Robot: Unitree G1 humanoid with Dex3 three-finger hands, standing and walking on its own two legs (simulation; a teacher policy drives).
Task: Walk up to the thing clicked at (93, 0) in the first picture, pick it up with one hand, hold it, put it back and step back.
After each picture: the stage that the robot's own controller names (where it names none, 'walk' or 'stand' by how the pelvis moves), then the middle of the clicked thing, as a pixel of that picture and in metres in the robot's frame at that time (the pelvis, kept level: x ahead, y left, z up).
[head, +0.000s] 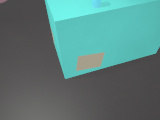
stand; out of the picture +1.08 -0.06 -0.04
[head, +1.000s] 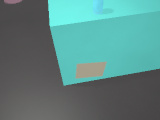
walk; (98, 4) +0.98 -0.03 -0.01
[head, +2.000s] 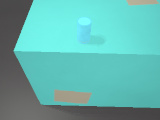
walk; (83, 30) +0.63 +0.09 -0.02
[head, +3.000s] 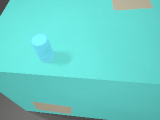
stand; (43, 48) +0.47 +0.23 -0.01
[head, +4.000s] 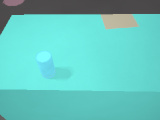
stand; (46, 65) +0.46 +0.20 -0.04
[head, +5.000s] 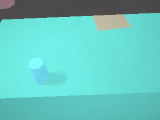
stand; (39, 71) +0.44 +0.22 -0.04
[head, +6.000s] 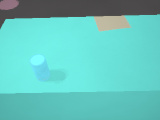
stand; (40, 68) +0.46 +0.22 -0.05
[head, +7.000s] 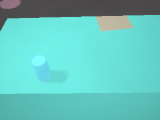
stand; (41, 68) +0.45 +0.22 -0.05
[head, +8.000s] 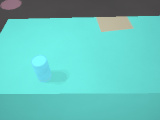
rise first; (42, 69) +0.45 +0.22 -0.05
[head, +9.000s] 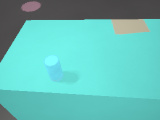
rise first; (54, 68) +0.46 +0.20 -0.04
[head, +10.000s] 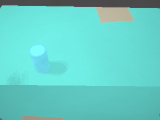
go down; (40, 59) +0.48 +0.18 -0.03
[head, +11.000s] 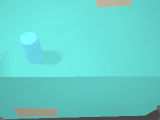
go down; (31, 48) +0.48 +0.18 +0.01
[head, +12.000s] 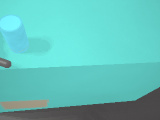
close in; (15, 35) +0.49 +0.19 +0.04
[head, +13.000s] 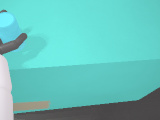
close; (10, 33) +0.50 +0.20 +0.05
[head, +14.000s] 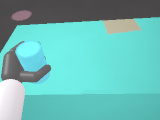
lift; (34, 63) +0.33 +0.17 +0.18
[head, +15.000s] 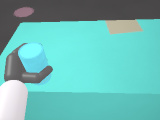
hold; (36, 64) +0.33 +0.17 +0.16
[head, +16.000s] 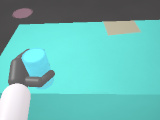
hold; (39, 69) +0.33 +0.16 +0.14
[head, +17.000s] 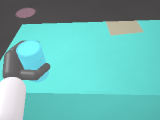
hold; (34, 62) +0.33 +0.18 +0.17
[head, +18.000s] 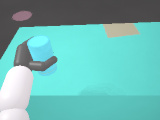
crouch; (43, 56) +0.37 +0.15 +0.16
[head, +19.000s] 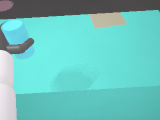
lower; (19, 40) +0.45 +0.20 +0.15
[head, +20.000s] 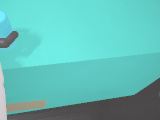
lower; (1, 31) +0.51 +0.20 +0.06
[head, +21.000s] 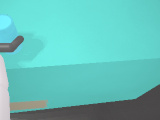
lower; (7, 35) +0.49 +0.20 +0.05
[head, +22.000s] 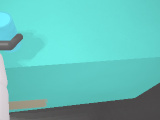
lower; (6, 33) +0.50 +0.20 +0.05
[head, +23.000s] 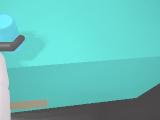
lower; (8, 34) +0.49 +0.20 +0.05
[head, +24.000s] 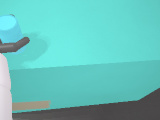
open; (11, 35) +0.49 +0.20 +0.05
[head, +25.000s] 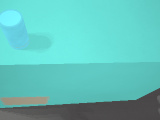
rise; (15, 31) +0.49 +0.19 +0.05
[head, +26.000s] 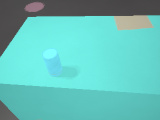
sink last; (53, 62) +0.47 +0.20 +0.00
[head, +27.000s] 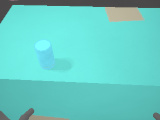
stand; (45, 55) +0.48 +0.19 +0.02
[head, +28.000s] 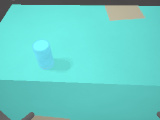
stand; (44, 55) +0.47 +0.20 +0.02
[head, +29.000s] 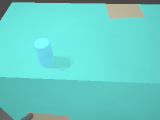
stand; (44, 52) +0.48 +0.19 +0.02
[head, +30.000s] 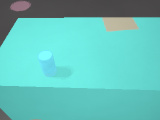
stand; (47, 63) +0.49 +0.20 -0.04
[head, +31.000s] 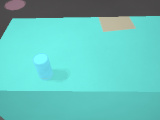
stand; (43, 67) +0.47 +0.22 -0.05
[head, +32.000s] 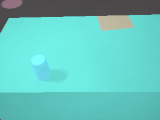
stand; (41, 68) +0.46 +0.22 -0.05
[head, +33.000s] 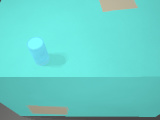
walk; (39, 51) +0.48 +0.22 -0.03
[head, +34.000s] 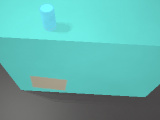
walk; (48, 18) +0.67 +0.21 -0.03
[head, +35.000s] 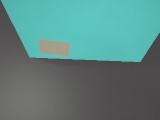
walk; out of the picture +0.98 +0.24 -0.03
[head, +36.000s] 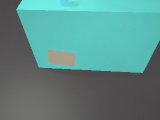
stand; out of the picture +1.06 +0.19 -0.04
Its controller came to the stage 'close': yes
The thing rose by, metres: 0.21
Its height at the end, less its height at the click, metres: +0.00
